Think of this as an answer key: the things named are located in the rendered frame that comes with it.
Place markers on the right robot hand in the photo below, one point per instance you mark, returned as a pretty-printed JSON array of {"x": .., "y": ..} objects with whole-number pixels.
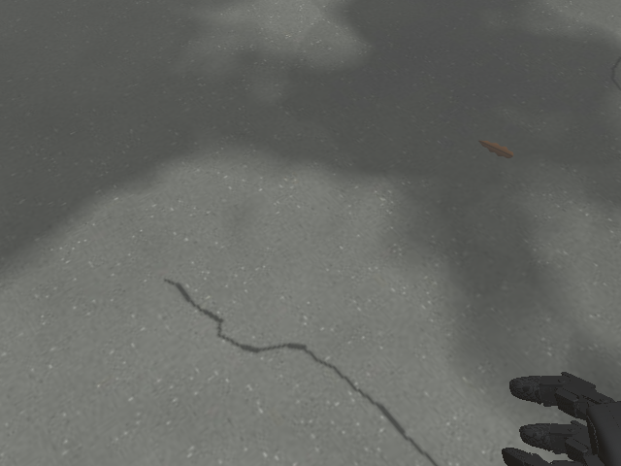
[{"x": 597, "y": 444}]

